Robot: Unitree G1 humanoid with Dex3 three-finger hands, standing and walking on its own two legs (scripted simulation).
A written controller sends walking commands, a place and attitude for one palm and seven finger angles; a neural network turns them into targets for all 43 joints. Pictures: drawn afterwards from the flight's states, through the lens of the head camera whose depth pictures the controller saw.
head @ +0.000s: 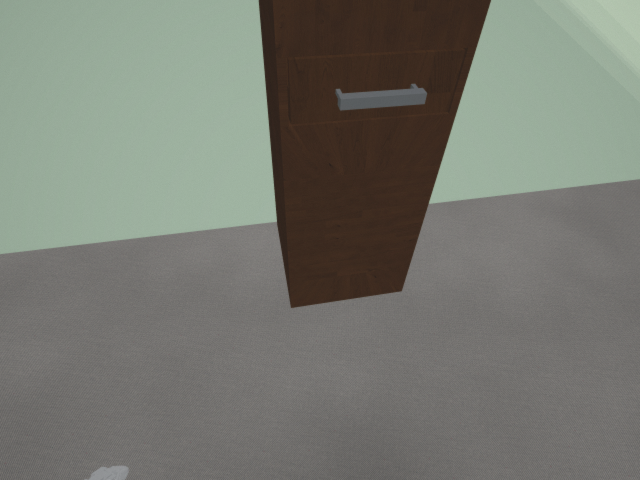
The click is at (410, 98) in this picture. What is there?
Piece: drawer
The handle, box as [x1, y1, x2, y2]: [335, 84, 426, 110]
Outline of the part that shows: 426,96 426,92 423,88 418,88 415,84 411,84 409,89 354,93 342,93 339,89 336,89 335,91 338,98 338,106 340,110 424,103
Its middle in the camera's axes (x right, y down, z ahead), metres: +0.13 -0.32 +0.85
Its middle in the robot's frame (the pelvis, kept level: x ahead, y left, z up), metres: +0.86 -0.08 +0.07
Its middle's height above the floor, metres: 0.84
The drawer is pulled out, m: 0.00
